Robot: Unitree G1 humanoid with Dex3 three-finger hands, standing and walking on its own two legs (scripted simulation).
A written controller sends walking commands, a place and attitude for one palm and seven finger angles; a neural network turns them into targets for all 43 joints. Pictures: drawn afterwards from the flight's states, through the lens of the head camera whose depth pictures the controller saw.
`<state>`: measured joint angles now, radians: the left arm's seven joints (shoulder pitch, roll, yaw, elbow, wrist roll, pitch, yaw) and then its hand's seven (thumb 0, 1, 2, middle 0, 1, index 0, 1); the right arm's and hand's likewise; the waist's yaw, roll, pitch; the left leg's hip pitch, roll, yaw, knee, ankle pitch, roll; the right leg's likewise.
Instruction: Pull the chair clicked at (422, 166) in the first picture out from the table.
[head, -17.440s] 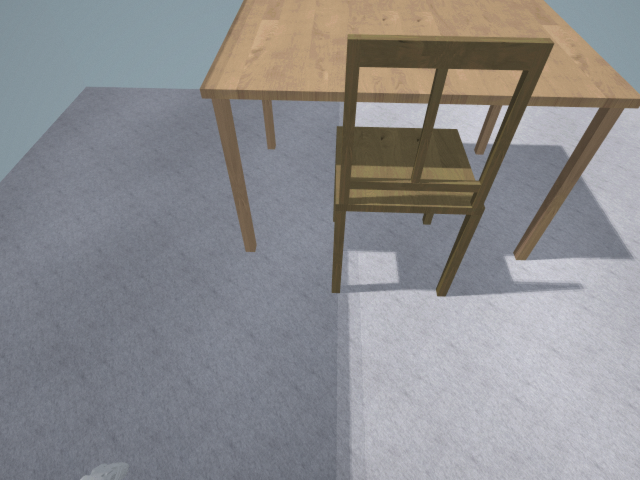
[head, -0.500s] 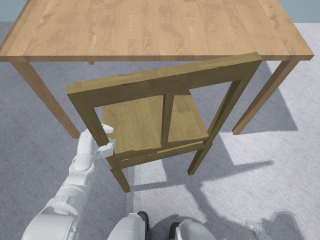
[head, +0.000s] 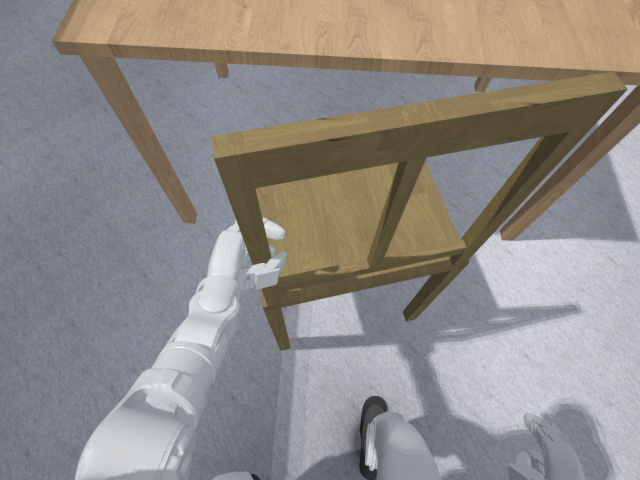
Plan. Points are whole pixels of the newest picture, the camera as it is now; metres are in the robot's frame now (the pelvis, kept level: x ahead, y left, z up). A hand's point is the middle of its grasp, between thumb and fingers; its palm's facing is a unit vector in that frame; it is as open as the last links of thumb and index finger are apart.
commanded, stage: step backward, pulling the chair out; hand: left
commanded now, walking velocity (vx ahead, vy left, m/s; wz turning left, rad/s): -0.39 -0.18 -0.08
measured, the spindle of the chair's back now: (389, 220) +0.45 -0.10 -0.05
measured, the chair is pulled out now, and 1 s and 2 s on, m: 0.18 0.35 0.58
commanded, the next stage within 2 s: stop walking, hand still on the chair in 1.42 s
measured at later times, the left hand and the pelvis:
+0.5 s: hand (252, 323) +0.30 +0.09 -0.07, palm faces -0.10 -0.98 -0.17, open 6.0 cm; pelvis -0.07 +0.00 +0.00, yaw -2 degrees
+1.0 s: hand (249, 421) +0.18 +0.08 -0.06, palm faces -0.03 -0.99 -0.16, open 5.9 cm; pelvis -0.18 -0.01 +0.00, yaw -1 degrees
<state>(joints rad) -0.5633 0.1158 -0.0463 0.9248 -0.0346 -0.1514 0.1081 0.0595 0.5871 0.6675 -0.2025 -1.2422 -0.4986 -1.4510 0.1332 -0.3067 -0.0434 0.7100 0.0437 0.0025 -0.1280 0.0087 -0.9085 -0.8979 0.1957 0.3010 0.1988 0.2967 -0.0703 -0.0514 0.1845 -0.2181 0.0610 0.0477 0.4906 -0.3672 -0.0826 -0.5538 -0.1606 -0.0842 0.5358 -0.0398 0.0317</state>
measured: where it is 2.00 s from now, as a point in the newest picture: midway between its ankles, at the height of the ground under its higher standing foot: outside the picture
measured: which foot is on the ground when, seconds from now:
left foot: down 0.00-0.88, up 0.90-1.00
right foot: down 0.00-0.32, up 0.34-0.38, down 0.40-0.68, up 0.70-0.78, down 0.80-1.00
